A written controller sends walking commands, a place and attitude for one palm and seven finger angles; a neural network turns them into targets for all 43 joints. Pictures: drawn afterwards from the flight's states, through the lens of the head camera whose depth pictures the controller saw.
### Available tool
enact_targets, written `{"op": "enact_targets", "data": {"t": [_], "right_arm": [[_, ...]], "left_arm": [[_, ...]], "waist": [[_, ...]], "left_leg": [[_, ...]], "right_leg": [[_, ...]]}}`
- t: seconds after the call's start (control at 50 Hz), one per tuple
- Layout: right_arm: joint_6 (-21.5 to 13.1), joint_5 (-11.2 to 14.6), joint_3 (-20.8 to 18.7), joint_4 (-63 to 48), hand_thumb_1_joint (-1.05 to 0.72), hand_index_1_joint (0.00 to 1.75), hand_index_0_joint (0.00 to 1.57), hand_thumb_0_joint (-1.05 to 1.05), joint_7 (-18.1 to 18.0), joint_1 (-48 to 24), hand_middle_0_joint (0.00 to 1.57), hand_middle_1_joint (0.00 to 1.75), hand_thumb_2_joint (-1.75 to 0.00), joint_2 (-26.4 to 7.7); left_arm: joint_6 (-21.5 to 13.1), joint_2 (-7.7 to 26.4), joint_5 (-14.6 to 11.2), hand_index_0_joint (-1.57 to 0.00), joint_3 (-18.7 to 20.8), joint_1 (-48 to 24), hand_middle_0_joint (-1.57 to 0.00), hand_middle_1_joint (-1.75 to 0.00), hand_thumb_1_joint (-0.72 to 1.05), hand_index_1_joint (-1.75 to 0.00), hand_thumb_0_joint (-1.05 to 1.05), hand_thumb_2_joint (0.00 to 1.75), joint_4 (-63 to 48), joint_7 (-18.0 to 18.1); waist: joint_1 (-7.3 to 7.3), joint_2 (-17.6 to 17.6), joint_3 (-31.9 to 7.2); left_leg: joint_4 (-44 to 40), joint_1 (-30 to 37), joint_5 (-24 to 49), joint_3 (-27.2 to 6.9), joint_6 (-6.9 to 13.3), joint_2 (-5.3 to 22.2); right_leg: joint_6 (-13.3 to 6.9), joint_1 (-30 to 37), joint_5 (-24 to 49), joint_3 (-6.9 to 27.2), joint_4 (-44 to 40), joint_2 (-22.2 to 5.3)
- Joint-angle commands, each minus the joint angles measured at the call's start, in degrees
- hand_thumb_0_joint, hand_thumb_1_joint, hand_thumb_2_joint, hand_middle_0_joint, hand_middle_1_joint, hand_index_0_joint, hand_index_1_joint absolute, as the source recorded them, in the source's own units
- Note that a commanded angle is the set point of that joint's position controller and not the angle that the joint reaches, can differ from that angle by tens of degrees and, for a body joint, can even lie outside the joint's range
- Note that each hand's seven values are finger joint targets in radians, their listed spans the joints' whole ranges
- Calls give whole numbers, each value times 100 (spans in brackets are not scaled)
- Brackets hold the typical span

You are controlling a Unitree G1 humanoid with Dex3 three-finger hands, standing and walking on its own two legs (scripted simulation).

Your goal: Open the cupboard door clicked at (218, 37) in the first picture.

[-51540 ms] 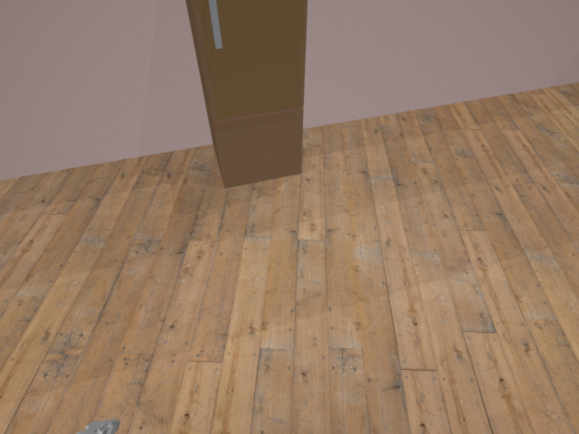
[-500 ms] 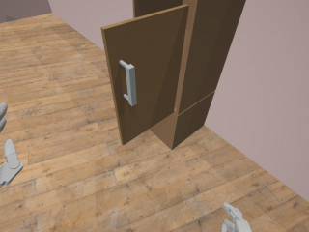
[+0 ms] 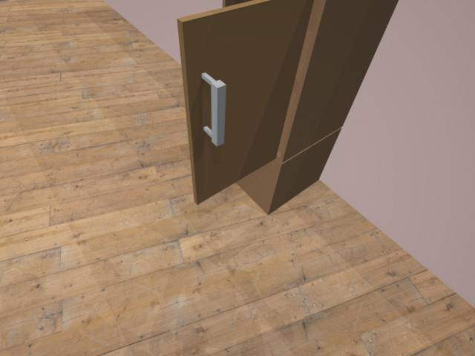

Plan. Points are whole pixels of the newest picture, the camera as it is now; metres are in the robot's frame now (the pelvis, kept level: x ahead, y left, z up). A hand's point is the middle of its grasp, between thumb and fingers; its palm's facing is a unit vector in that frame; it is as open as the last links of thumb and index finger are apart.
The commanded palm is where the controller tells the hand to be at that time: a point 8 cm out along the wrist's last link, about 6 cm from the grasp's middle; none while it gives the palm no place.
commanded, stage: let the arm hang, fingers relaxed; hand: left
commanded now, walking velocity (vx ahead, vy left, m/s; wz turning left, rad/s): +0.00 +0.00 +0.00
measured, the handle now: (212, 111) +0.62 +0.10 +0.05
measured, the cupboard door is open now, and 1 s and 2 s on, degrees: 90 90 90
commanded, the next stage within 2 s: look to check the result in 0.74 s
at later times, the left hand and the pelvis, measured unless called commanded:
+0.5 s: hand out of the picture +0.03 +0.22 -0.16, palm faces +0.00 -0.95 -0.30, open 7.4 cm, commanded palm none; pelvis +0.00 +0.00 +0.00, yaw +0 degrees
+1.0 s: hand out of the picture +0.09 +0.22 -0.15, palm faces -0.03 -0.95 -0.32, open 7.4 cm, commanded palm none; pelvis +0.02 -0.02 +0.01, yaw +0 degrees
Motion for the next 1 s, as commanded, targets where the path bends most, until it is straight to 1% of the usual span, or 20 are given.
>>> {"op": "enact_targets", "data": {"t": [0.0, 0.02, 0.04, 0.06, 0.12, 0.16, 0.26, 0.34, 0.36, 0.44, 0.48, 0.56, 0.6, 0.64, 0.72, 0.74, 0.78, 0.86, 0.9, 0.98], "right_arm": [[-122, 49, -163, -25, -90, 30, 20, 0, -98, -55, 20, 30, -90, -671], [-114, 49, -176, 42, -90, 30, 20, 0, -110, 23, 20, 30, -90, -682], [-96, 63, -203, 75, -90, 30, 20, 0, -118, 68, 20, 30, -90, -697], [-88, 56, -214, 132, -90, 30, 20, 0, -122, 140, 20, 30, -90, -668], [-72, 49, -247, 252, -90, 30, 20, 0, -136, 263, 20, 30, -90, -686], [-74, 50, -266, 289, -90, 30, 20, 0, -137, 326, 20, 30, -90, -673], [-86, 39, -285, 381, -90, 30, 20, 0, -129, 339, 20, 30, -90, -686], [-99, 41, -299, 400, -90, 30, 20, 0, -111, 250, 20, 30, -90, -752], [-105, 29, -297, 406, -90, 30, 20, 0, -108, 227, 20, 30, -90, -740], [-124, 32, -305, 399, -90, 30, 20, 0, -87, 113, 20, 30, -90, -817], [-148, 17, -295, 404, -90, 30, 20, 0, -82, 42, 20, 30, -90, -832], [-195, 26, -285, 377, -90, 30, 20, 0, -76, -151, 20, 30, -90, -934], [-203, 26, -274, 384, -90, 30, 20, 0, -74, -212, 20, 30, -90, -969], [-210, 39, -273, 371, -90, 30, 20, 0, -75, -246, 20, 30, -90, -1046], [-227, 29, -259, 380, -90, 30, 20, 0, -75, -364, 20, 30, -90, -1126], [-225, 42, -264, 359, -90, 30, 20, 0, -75, -393, 20, 30, -90, -1169], [-228, 36, -249, 376, -90, 30, 20, 0, -77, -441, 20, 30, -90, -1202], [-207, 46, -247, 366, -90, 30, 20, 0, -74, -510, 20, 30, -90, -1257], [-202, 42, -243, 375, -90, 30, 20, 0, -73, -538, 20, 30, -90, -1296], [-197, 50, -235, 381, -90, 30, 20, 0, -73, -560, 20, 30, -90, -1315]], "left_arm": [[-270, 1056, -53, -20, 262, -36, -20, -30, 90, -30, 0, 90, 43, 79], [-272, 1037, -52, -20, 259, -7, -20, -30, 90, -30, 0, 90, 154, 78], [-273, 1024, -50, -20, 258, 41, -20, -30, 90, -30, 0, 90, 231, 86], [-265, 995, -46, -20, 250, 28, -20, -30, 90, -30, 0, 90, 309, 87], [-249, 1003, -47, -20, 251, 112, -20, -30, 90, -30, 0, 90, 440, 98], [-256, 1025, -42, -20, 265, 138, -20, -30, 90, -30, 0, 90, 485, 107], [-259, 1102, -41, -20, 292, 24, -20, -30, 90, -30, 0, 90, 504, 126], [-259, 1185, -31, -20, 321, -66, -20, -30, 90, -30, 0, 90, 465, 129], [-263, 1207, -31, -20, 324, -156, -20, -30, 90, -30, 0, 90, 456, 129], [-287, 1309, -25, -20, 353, -341, -20, -30, 90, -30, 0, 90, 362, 126], [-296, 1335, -26, -20, 355, -473, -20, -30, 90, -30, 0, 90, 334, 120], [-341, 1428, -32, -20, 367, -665, -20, -30, 90, -30, 0, 90, 303, 114], [-353, 1462, -35, -20, 362, -751, -20, -30, 90, -30, 0, 90, 276, 110], [-372, 1530, -34, -20, 376, -834, -20, -30, 90, -30, 0, 90, 257, 108], [-391, 1577, -45, -20, 362, -968, -20, -30, 90, -30, 0, 90, 260, 100], [-405, 1606, -42, -20, 368, -964, -20, -30, 90, -30, 0, 90, 248, 104], [-395, 1614, -53, -20, 351, -1038, -20, -30, 90, -30, 0, 90, 272, 100], [-403, 1683, -54, -20, 340, -1080, -20, -30, 90, -30, 0, 90, 304, 98], [-403, 1696, -62, -20, 329, -1084, -20, -30, 90, -30, 0, 90, 313, 96], [-410, 1731, -65, -20, 326, -1088, -20, -30, 90, -30, 0, 90, 334, 99]], "waist": [[-15, 925, -359], [-24, 861, -318], [-16, 619, -241], [-35, 525, -152], [-32, 453, -110], [-27, 269, -143], [-24, 150, -6], [25, 188, 72], [-2, 116, 76], [8, 154, 38], [5, 284, 22], [8, 242, -182], [2, 321, -210], [-1, 223, -238], [-24, 321, -419], [-13, 251, -450], [-27, 328, -449], [-47, 179, -389], [-43, 274, -422], [-48, 202, -487]], "left_leg": [[-929, 293, -578, -717, 42, 507], [-971, 288, -668, -741, 48, 509], [-969, 317, -731, -749, 62, 535], [-997, 280, -811, -744, 69, 531], [-1062, 297, -999, -798, 95, 553], [-1021, 293, -930, -763, 114, 538], [-1061, 260, -859, -763, 120, 558], [-1136, 201, -955, -786, 130, 562], [-1137, 203, -880, -781, 121, 559], [-1154, 269, -754, -770, 105, 555], [-1208, 232, -645, -807, 93, 569], [-1153, 430, -63, -754, 82, 589], [-1155, 497, 81, -728, 59, 589], [-1132, 552, 255, -707, 51, 599], [-1127, 727, 535, -683, 23, 618], [-1101, 770, 594, -660, 24, 628], [-1130, 810, 675, -666, 11, 645], [-1133, 870, 615, -639, -4, 639], [-1136, 920, 618, -616, -13, 645], [-1125, 985, 713, -603, -18, 649]], "right_leg": [[-304, -95, -318, 632, -846, -541], [-307, -116, -355, 628, -869, -532], [-315, -189, -466, 584, -922, -524], [-312, -256, -576, 590, -957, -538], [-313, -339, -744, 571, -936, -517], [-323, -319, -794, 587, -958, -529], [-330, -387, -822, 593, -914, -531], [-314, -390, -866, 599, -911, -533], [-317, -368, -825, 621, -911, -544], [-304, -349, -769, 637, -933, -557], [-294, -240, -588, 654, -900, -564], [-286, -33, -147, 639, -922, -619], [-277, 11, -54, 665, -968, -633], [-277, 67, 60, 667, -1014, -634], [-272, 214, 343, 700, -1055, -667], [-273, 233, 413, 683, -1077, -668], [-269, 267, 509, 683, -1070, -674], [-265, 235, 465, 703, -1195, -690], [-269, 249, 469, 721, -1220, -697], [-261, 321, 630, 720, -1232, -702]]}}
